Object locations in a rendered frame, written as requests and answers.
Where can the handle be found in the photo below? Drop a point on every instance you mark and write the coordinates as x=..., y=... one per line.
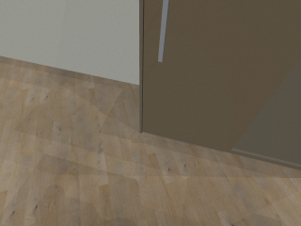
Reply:
x=162, y=40

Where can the wardrobe door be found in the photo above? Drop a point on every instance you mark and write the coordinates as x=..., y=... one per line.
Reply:
x=223, y=61
x=276, y=131

